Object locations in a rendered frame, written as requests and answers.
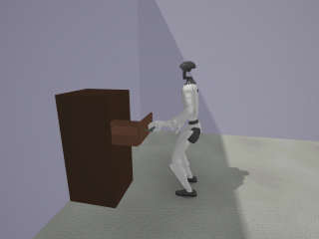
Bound left robot shin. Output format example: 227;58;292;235
169;160;191;192

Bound right robot hand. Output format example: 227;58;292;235
171;121;184;134

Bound robot left forearm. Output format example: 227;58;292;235
163;109;191;128

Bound robot left thigh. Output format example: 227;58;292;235
170;128;199;167

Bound drawer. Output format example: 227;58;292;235
111;113;153;146

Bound handle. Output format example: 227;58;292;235
144;126;156;132

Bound left robot hand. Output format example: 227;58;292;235
148;120;164;131

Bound left robot upper arm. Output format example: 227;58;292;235
183;85;193;117

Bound cabinet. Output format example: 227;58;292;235
55;89;134;208

